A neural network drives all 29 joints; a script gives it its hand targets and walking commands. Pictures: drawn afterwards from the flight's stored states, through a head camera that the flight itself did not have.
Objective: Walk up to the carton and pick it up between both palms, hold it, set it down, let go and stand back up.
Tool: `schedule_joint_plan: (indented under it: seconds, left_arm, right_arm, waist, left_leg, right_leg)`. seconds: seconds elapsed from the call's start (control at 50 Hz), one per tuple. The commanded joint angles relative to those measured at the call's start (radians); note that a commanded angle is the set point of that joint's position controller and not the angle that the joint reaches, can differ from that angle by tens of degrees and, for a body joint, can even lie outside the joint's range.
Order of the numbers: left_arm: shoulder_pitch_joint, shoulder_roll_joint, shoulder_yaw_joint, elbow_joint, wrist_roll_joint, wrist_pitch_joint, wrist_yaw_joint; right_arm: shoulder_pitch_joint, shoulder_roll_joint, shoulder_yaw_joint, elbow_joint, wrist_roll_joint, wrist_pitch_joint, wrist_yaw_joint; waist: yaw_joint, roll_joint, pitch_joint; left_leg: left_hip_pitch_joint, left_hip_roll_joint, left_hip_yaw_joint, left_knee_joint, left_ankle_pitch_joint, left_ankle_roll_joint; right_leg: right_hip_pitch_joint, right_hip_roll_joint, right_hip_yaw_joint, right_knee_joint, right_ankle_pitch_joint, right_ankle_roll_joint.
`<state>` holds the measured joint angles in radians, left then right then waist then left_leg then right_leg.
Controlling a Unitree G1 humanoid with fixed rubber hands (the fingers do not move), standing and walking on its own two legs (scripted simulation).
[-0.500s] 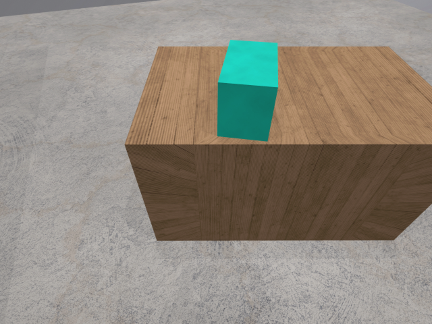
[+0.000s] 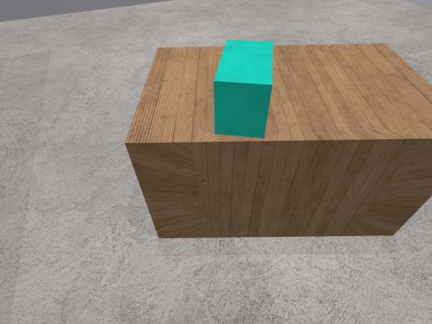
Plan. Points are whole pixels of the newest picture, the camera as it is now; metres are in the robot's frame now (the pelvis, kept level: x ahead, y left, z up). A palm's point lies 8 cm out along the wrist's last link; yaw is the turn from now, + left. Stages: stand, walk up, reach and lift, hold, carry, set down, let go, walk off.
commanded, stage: stand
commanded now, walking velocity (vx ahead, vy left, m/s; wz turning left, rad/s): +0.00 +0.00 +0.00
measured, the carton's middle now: (244, 86) +0.88 -0.11 -0.01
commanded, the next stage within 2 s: none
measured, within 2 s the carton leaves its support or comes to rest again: neither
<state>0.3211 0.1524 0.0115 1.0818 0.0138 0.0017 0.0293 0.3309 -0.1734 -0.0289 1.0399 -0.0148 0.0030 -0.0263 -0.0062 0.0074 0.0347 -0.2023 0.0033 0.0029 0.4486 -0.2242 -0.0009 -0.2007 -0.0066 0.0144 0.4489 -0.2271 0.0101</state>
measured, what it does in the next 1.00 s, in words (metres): stands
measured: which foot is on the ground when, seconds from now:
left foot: down 0.00-1.00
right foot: down 0.00-1.00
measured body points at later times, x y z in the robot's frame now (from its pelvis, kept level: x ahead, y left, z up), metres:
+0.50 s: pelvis +0.01 +0.01 +0.00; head +0.02 +0.01 +0.45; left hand -0.01 +0.22 -0.16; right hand +0.00 -0.21 -0.16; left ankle +0.01 +0.12 -0.74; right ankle +0.01 -0.13 -0.74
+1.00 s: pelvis +0.02 +0.01 +0.00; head +0.04 +0.01 +0.45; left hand +0.00 +0.22 -0.16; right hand +0.00 -0.20 -0.16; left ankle +0.01 +0.12 -0.74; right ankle +0.01 -0.13 -0.74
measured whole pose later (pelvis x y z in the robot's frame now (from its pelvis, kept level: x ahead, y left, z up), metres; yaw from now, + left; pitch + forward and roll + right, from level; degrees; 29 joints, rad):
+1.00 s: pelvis +0.02 +0.01 +0.00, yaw +0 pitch -1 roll +0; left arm 0.29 0.12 0.00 1.16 0.01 0.00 0.04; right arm 0.32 -0.12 -0.01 1.14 -0.01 -0.02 -0.04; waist 0.00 0.00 0.03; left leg -0.17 0.00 0.01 0.45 -0.26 0.01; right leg -0.17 -0.02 0.02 0.43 -0.25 0.03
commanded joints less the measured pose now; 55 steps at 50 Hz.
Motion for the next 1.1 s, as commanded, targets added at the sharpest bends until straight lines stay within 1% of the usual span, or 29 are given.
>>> schedule_joint_plan:
  seconds: [0.0,0.02,0.04,0.12,0.16,0.18,0.2,0.3,0.32,0.36,0.44,0.46,0.48,0.52,0.58,0.64,0.66,0.68,0.72,0.74,0.78,0.8,0.84,0.86,0.88,0.92,1.0,1.04,1.08]
  left_arm:
    - [0.027,0.084,0.015,-0.027,-0.004,-0.009,0.004]
    - [0.055,0.100,0.019,-0.010,0.001,-0.007,0.007]
    - [0.041,0.077,0.013,-0.014,-0.004,-0.006,0.003]
    - [0.036,0.074,0.011,0.001,-0.001,-0.005,0.001]
    - [0.045,0.046,-0.001,0.022,-0.012,-0.015,0.004]
    - [0.071,0.016,-0.008,0.037,-0.002,-0.018,0.003]
    - [0.050,0.032,-0.009,0.028,-0.006,-0.016,0.006]
    - [0.045,0.071,0.005,0.035,-0.002,-0.012,0.012]
    - [0.055,0.027,-0.004,0.040,-0.004,-0.009,0.005]
    - [0.053,0.072,0.007,0.037,-0.007,-0.015,0.007]
    - [0.077,0.018,0.001,0.056,-0.012,-0.009,0.013]
    - [0.059,0.026,-0.002,0.065,-0.006,-0.008,0.015]
    - [0.054,0.003,-0.007,0.056,-0.011,-0.008,0.015]
    - [0.055,0.036,0.001,0.062,-0.003,-0.004,0.015]
    - [0.066,0.028,0.002,0.067,-0.005,0.001,0.007]
    - [0.043,0.040,0.006,0.067,-0.003,-0.004,0.013]
    - [0.068,0.065,0.012,0.061,-0.001,-0.014,0.009]
    - [0.072,0.077,0.015,0.076,-0.008,-0.013,0.016]
    - [0.105,-0.002,-0.007,0.078,-0.006,-0.011,0.017]
    - [0.086,0.034,-0.002,0.078,-0.002,-0.011,0.022]
    - [0.034,0.034,-0.002,0.055,-0.005,-0.011,0.014]
    - [0.064,0.081,0.011,0.070,-0.006,-0.009,0.014]
    - [0.040,0.012,-0.007,0.078,-0.009,-0.012,0.009]
    - [0.016,0.044,0.004,0.064,-0.005,-0.020,0.010]
    - [0.067,0.045,0.006,0.077,-0.010,-0.015,0.013]
    - [0.080,0.018,0.001,0.092,-0.008,-0.006,0.017]
    - [0.073,0.029,0.000,0.075,-0.006,-0.004,0.016]
    - [0.062,0.055,0.003,0.084,-0.009,-0.010,0.016]
    - [0.023,0.054,0.002,0.070,-0.001,-0.012,0.019]
  right_arm:
    - [0.044,-0.032,0.002,0.001,-0.004,-0.006,-0.001]
    - [0.052,-0.035,0.005,0.007,0.001,-0.010,-0.009]
    - [0.060,-0.025,0.009,0.014,0.003,-0.010,-0.007]
    - [0.059,-0.058,0.002,0.034,0.006,-0.022,-0.004]
    - [0.067,-0.046,0.005,0.035,0.001,-0.014,-0.009]
    - [0.057,-0.081,-0.008,0.028,0.004,-0.019,-0.009]
    - [0.058,-0.065,-0.002,0.043,0.000,-0.015,-0.007]
    - [0.068,-0.020,0.011,0.061,0.001,-0.017,-0.015]
    - [0.063,-0.016,0.014,0.053,0.004,-0.019,-0.011]
    - [0.047,-0.020,0.010,0.052,0.005,-0.031,-0.005]
    - [0.047,-0.024,0.010,0.063,0.005,-0.032,-0.017]
    - [0.071,-0.036,0.008,0.070,0.008,-0.030,-0.014]
    - [0.054,-0.045,0.004,0.075,0.002,-0.027,-0.018]
    - [0.053,-0.031,0.006,0.062,0.001,-0.024,-0.015]
    - [0.082,0.021,0.017,0.084,0.007,0.005,-0.012]
    - [0.057,0.010,0.017,0.073,0.004,-0.016,-0.008]
    - [0.044,0.015,0.014,0.070,0.004,-0.017,-0.013]
    - [0.065,0.025,0.021,0.067,0.005,-0.028,-0.013]
    - [0.060,-0.015,0.017,0.075,0.006,-0.032,-0.014]
    - [0.063,0.008,0.016,0.073,0.002,-0.025,-0.019]
    - [0.081,-0.024,0.009,0.086,0.001,-0.018,-0.020]
    - [0.072,-0.011,0.014,0.086,0.008,-0.024,-0.014]
    - [0.071,-0.030,0.004,0.080,0.006,-0.023,-0.022]
    - [0.077,-0.048,0.000,0.092,0.001,-0.021,-0.021]
    - [0.093,-0.025,0.007,0.089,0.000,-0.027,-0.018]
    - [0.063,-0.032,0.007,0.084,0.002,-0.025,-0.017]
    - [0.090,0.008,0.018,0.100,0.008,-0.026,-0.017]
    - [0.078,-0.004,0.015,0.087,0.009,-0.022,-0.019]
    - [0.064,-0.014,0.007,0.096,0.008,-0.018,-0.018]
  waist:
    - [0.009,0.020,0.073]
    - [0.008,-0.045,0.047]
    - [0.011,0.015,0.062]
    - [0.012,0.045,0.061]
    - [0.001,0.012,0.032]
    - [0.005,-0.048,0.039]
    - [0.007,0.028,0.040]
    - [0.005,-0.004,0.040]
    - [0.017,-0.055,0.065]
    - [0.014,0.022,-0.007]
    - [0.027,-0.007,0.014]
    - [-0.003,-0.062,0.023]
    - [0.011,0.013,0.046]
    - [0.005,-0.033,0.065]
    - [0.004,0.012,0.144]
    - [0.002,-0.022,0.069]
    - [0.016,0.025,0.018]
    - [0.006,-0.029,-0.002]
    - [0.020,0.054,-0.017]
    - [0.010,0.001,0.050]
    - [0.006,0.048,0.028]
    - [0.009,0.031,-0.002]
    - [-0.004,-0.104,0.061]
    - [-0.004,-0.040,0.025]
    - [0.007,-0.048,0.000]
    - [0.016,0.025,0.079]
    - [0.007,0.014,0.051]
    - [0.004,-0.034,0.037]
    - [-0.002,0.007,0.063]
  left_leg:
    - [-0.022,0.058,-0.057,-0.088,0.003,0.021]
    - [-0.064,0.069,-0.067,-0.089,0.002,0.023]
    - [-0.098,0.051,-0.062,-0.093,-0.017,0.017]
    - [-0.084,0.068,-0.089,-0.123,-0.032,0.026]
    - [0.003,0.065,-0.088,-0.102,0.008,0.031]
    - [0.004,0.072,-0.080,-0.076,0.066,0.030]
    - [0.016,0.067,-0.074,-0.084,0.046,0.037]
    - [-0.048,0.062,-0.074,-0.092,0.038,0.027]
    - [-0.040,0.063,-0.062,-0.078,0.021,0.032]
    - [-0.015,0.074,-0.064,-0.071,0.094,0.042]
    - [-0.003,0.072,-0.064,-0.074,0.137,0.036]
    - [-0.003,0.077,-0.077,-0.075,0.136,0.033]
    - [-0.031,0.073,-0.078,-0.092,0.062,0.037]
    - [0.008,0.071,-0.071,-0.078,0.107,0.032]
    - [-0.056,0.044,-0.058,-0.101,-0.038,0.017]
    - [-0.004,0.065,-0.060,-0.077,0.055,0.026]
    - [-0.007,0.063,-0.067,-0.075,0.094,0.038]
    - [0.030,0.077,-0.065,-0.079,0.121,0.036]
    - [0.015,0.083,-0.070,-0.078,0.169,0.039]
    - [-0.016,0.064,-0.061,-0.088,0.128,0.036]
    - [-0.016,0.073,-0.072,-0.096,0.112,0.039]
    - [0.025,0.071,-0.059,-0.079,0.140,0.033]
    - [0.036,0.079,-0.079,-0.066,0.132,0.038]
    - [0.045,0.072,-0.051,-0.058,0.164,0.037]
    - [0.023,0.082,-0.067,-0.068,0.153,0.033]
    - [-0.066,0.074,-0.077,-0.092,0.082,0.034]
    - [0.012,0.070,-0.063,-0.083,0.125,0.032]
    - [0.038,0.079,-0.071,-0.086,0.161,0.034]
    - [0.016,0.075,-0.069,-0.085,0.149,0.039]
  right_leg:
    - [-0.065,-0.079,0.097,-0.124,-0.057,-0.045]
    - [0.005,-0.063,0.074,-0.106,-0.021,-0.042]
    - [0.002,-0.070,0.084,-0.110,-0.034,-0.043]
    - [0.006,-0.065,0.056,-0.078,0.043,-0.037]
    - [-0.040,-0.064,0.061,-0.088,0.027,-0.039]
    - [-0.041,-0.064,0.063,-0.095,0.064,-0.036]
    - [-0.052,-0.064,0.062,-0.098,0.067,-0.034]
    - [0.001,-0.065,0.068,-0.077,0.048,-0.037]
    - [-0.041,-0.069,0.073,-0.096,-0.002,-0.045]
    - [0.028,-0.065,0.058,-0.059,0.112,-0.038]
    - [0.025,-0.066,0.038,-0.056,0.136,-0.023]
    - [0.003,-0.058,0.044,-0.052,0.144,-0.023]
    - [0.004,-0.054,0.046,-0.056,0.087,-0.017]
    - [-0.043,-0.061,0.056,-0.068,0.101,-0.028]
    - [-0.105,-0.061,0.061,-0.098,-0.077,-0.021]
    - [-0.050,-0.052,0.048,-0.087,0.023,-0.020]
    - [-0.004,-0.070,0.061,-0.076,0.079,-0.024]
    - [0.004,-0.069,0.063,-0.070,0.107,-0.031]
    - [0.046,-0.074,0.054,-0.061,0.153,-0.025]
    - [0.009,-0.075,0.063,-0.066,0.117,-0.026]
    - [0.027,-0.067,0.053,-0.067,0.113,-0.023]
    - [0.015,-0.063,0.050,-0.066,0.134,-0.015]
    - [-0.045,-0.057,0.043,-0.088,0.094,-0.016]
    - [0.005,-0.065,0.049,-0.080,0.117,-0.018]
    - [0.026,-0.064,0.035,-0.068,0.115,-0.016]
    - [0.036,-0.067,0.053,-0.074,0.116,-0.026]
    - [0.013,-0.070,0.049,-0.073,0.117,-0.021]
    - [0.013,-0.071,0.051,-0.082,0.117,-0.016]
    - [0.005,-0.081,0.059,-0.090,0.130,-0.021]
